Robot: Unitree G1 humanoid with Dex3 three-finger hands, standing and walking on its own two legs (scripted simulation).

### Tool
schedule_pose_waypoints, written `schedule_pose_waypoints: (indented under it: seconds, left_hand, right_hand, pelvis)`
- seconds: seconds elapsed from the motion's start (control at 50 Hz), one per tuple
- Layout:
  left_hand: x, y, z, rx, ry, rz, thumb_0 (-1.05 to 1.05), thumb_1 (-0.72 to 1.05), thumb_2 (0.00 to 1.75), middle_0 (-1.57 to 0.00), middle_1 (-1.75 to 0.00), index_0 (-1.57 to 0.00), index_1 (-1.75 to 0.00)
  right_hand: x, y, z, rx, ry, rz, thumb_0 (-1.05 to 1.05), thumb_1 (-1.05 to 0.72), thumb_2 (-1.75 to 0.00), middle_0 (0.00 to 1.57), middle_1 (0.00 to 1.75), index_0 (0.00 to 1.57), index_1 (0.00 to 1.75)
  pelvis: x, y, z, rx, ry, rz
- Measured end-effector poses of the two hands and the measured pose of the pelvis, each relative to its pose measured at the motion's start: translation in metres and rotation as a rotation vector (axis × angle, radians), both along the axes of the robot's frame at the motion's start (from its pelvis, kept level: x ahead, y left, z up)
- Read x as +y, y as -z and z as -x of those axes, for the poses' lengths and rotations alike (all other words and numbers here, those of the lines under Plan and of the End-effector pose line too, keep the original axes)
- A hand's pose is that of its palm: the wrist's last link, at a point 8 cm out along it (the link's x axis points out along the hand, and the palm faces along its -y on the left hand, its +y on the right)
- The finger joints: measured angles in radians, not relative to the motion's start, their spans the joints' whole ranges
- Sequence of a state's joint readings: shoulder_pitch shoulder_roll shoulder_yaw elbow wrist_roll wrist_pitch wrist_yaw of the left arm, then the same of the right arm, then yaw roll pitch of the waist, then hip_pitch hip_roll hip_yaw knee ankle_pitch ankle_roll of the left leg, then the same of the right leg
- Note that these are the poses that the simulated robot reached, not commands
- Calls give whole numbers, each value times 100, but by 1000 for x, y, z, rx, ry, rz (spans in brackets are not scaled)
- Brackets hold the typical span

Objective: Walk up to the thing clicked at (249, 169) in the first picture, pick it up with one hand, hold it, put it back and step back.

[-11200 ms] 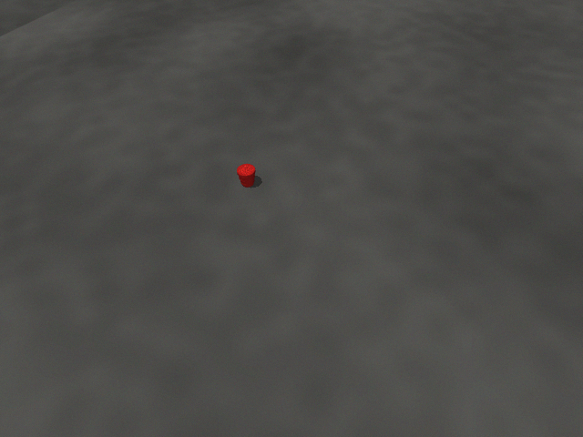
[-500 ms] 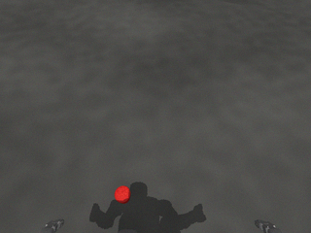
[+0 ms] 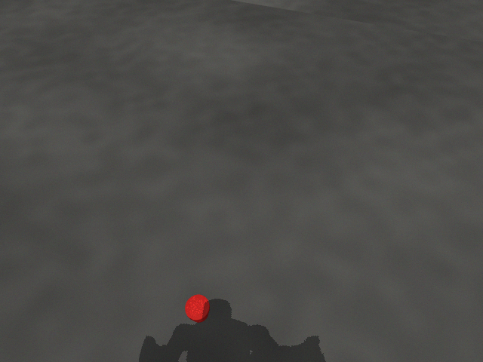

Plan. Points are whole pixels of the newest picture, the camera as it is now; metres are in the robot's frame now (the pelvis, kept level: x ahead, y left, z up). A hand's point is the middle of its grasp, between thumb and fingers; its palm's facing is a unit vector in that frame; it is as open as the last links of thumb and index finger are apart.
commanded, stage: walk up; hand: left
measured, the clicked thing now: (198, 310) +0.40 +0.20 -0.73
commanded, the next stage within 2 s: none
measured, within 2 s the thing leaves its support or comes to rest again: neither
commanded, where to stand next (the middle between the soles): +0.03 +0.01 m, yaw -1 degrees
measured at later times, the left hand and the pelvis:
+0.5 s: hand out of the picture +0.07 +0.26 -0.15, palm faces -0.01 -0.93 -0.38, open 7.4 cm; pelvis +0.00 +0.00 +0.00, yaw +0 degrees
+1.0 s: hand out of the picture +0.10 +0.26 -0.15, palm faces -0.02 -0.93 -0.37, open 7.3 cm; pelvis +0.00 +0.00 +0.00, yaw +0 degrees
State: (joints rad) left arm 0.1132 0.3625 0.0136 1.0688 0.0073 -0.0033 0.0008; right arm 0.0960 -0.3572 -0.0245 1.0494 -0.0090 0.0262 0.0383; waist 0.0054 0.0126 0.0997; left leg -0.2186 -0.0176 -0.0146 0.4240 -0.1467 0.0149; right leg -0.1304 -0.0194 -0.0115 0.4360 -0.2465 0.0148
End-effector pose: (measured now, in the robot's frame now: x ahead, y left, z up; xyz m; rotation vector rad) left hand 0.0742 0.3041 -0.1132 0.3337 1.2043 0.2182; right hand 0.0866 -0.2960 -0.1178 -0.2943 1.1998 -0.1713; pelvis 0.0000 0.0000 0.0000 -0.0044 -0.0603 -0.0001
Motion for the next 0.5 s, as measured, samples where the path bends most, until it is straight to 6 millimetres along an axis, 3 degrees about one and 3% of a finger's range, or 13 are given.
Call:
schedule_pose_waypoints:
  seconds: [0.22, 0.5]
  left_hand:
    - [0, 5, 15, 34, -9, 19, 1, 91, 90, -20, -30, -21, -30]
    - [1, -2, 13, 35, -19, -12, 1, 91, 90, -20, -30, -21, -30]
  right_hand:
    - [4, -1, 22, 41, 23, 4, 0, -91, -89, 21, 30, 21, 30]
    - [1, 2, -2, -3, 8, -12, 0, -91, -89, 21, 30, 21, 30]
  pelvis:
    - [3, -2, 4, 15, -2, 6]
    - [-1, -2, -2, 26, -8, 4]
